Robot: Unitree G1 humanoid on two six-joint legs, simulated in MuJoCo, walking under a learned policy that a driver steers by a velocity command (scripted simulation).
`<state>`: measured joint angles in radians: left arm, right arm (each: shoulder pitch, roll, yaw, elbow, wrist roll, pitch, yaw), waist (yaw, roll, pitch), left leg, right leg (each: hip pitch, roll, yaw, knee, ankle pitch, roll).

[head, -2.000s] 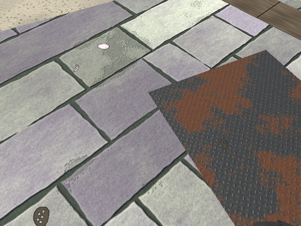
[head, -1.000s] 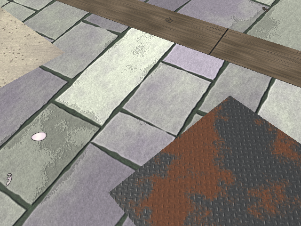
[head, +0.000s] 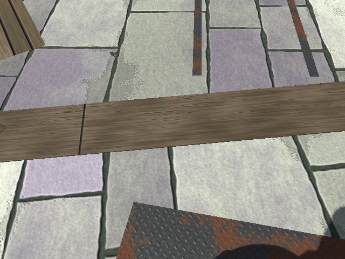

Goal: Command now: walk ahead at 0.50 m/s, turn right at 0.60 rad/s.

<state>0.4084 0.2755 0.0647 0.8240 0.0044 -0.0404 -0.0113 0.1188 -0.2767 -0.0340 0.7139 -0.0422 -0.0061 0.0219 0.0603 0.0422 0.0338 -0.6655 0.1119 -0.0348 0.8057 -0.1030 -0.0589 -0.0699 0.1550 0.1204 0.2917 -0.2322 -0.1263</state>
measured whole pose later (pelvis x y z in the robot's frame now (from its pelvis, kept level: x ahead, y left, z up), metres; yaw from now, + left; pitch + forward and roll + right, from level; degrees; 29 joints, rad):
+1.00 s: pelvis +0.51 -0.13 +0.00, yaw -35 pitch +1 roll +0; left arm 0.38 0.28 0.06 0.83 0.00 -0.04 -0.01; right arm 0.14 -0.28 -0.04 0.71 -0.05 0.00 0.02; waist 0.04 0.04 0.04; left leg -0.66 0.13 -0.03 0.89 -0.16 -0.06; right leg -0.10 0.16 0.09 0.29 -0.20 -0.14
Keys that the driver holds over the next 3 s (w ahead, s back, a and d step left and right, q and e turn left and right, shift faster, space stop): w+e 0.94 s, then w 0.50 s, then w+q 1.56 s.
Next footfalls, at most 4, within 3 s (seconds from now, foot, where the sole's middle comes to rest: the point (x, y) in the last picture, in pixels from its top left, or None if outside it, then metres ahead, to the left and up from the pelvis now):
0.16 left None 0.28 0.13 -0.78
0.68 right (239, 257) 0.48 -0.16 -0.78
1.24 left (246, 174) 0.84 -0.21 -0.78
1.72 right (315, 162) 0.92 -0.52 -0.78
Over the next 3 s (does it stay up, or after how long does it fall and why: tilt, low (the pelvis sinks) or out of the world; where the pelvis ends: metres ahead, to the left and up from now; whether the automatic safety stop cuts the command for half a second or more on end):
stays up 1.51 -0.59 -0.12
